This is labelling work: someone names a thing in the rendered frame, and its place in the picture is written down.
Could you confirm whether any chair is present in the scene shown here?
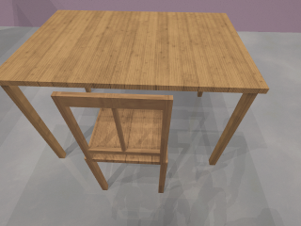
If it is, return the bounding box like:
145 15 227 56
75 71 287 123
51 91 173 193

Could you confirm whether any table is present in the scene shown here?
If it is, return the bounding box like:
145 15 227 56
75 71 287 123
0 9 269 166

